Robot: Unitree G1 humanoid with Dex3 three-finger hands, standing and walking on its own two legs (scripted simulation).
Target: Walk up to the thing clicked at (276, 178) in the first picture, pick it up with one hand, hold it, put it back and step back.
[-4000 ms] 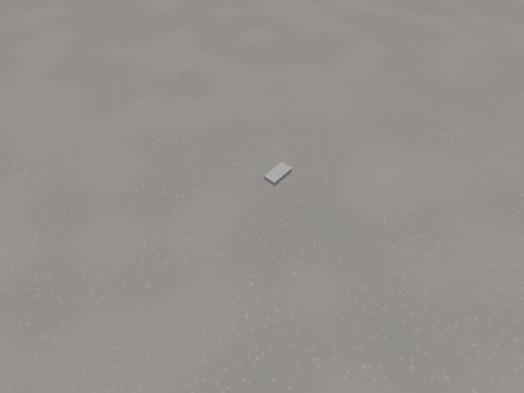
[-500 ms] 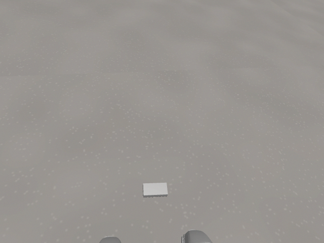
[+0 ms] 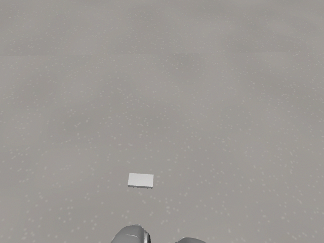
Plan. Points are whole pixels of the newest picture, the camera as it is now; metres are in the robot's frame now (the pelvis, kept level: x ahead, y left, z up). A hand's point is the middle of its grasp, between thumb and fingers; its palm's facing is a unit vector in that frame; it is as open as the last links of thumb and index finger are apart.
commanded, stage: walk up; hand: left
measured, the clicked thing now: (140, 180) +0.47 +0.14 -0.73
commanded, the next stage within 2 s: none
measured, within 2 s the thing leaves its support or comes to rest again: neither
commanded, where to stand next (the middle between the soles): +0.11 -0.18 m, yaw +1 degrees
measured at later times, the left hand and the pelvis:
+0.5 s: hand out of the picture +0.10 +0.05 -0.15, palm faces -0.10 -0.91 -0.39, open 7.4 cm; pelvis +0.01 -0.22 -0.02, yaw -3 degrees
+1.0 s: hand out of the picture +0.04 +0.12 -0.14, palm faces +0.04 -0.87 -0.50, open 7.4 cm; pelvis +0.01 -0.19 -0.01, yaw +2 degrees
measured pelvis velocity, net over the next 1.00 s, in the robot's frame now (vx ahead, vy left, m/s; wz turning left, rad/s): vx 0.01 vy -0.19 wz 0.04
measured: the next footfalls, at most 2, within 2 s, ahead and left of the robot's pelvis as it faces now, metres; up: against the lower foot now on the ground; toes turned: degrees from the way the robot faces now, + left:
right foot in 0.36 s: +0.07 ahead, -0.32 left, +0.00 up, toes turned +2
left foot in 0.94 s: +0.06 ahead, -0.04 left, +0.00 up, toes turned +2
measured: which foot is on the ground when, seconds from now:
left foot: down 0.00-0.38, up 0.40-0.92, down 0.94-1.00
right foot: down 0.00-0.00, up 0.02-0.34, down 0.36-1.00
